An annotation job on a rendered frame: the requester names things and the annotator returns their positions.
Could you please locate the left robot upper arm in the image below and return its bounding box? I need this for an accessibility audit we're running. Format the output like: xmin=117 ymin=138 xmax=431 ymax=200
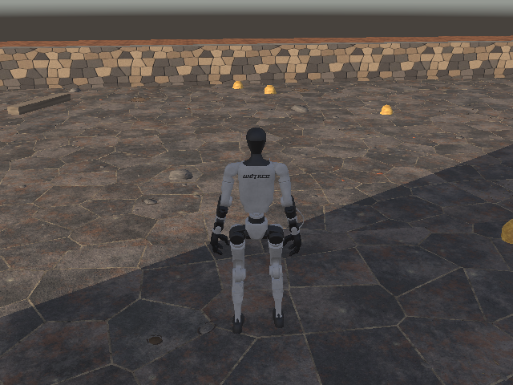
xmin=220 ymin=162 xmax=240 ymax=207

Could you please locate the left robot forearm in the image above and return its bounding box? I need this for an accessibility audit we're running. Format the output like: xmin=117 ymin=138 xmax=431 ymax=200
xmin=212 ymin=195 xmax=228 ymax=234

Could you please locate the left robot foot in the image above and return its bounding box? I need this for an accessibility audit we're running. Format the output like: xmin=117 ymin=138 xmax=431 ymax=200
xmin=232 ymin=313 xmax=244 ymax=334

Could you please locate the left robot shin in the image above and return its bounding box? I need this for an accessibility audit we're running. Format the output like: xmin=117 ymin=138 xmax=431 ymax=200
xmin=232 ymin=268 xmax=244 ymax=322

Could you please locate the robot left hand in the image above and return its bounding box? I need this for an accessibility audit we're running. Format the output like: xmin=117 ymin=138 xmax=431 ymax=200
xmin=210 ymin=232 xmax=229 ymax=255

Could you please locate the robot right hand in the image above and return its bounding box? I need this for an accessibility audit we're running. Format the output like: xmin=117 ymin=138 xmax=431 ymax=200
xmin=283 ymin=233 xmax=301 ymax=256

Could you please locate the right robot forearm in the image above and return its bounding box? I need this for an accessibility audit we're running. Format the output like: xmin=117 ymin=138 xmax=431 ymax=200
xmin=285 ymin=195 xmax=300 ymax=235

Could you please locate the right robot upper arm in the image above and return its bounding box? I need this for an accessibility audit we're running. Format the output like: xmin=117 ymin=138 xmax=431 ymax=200
xmin=273 ymin=162 xmax=293 ymax=207

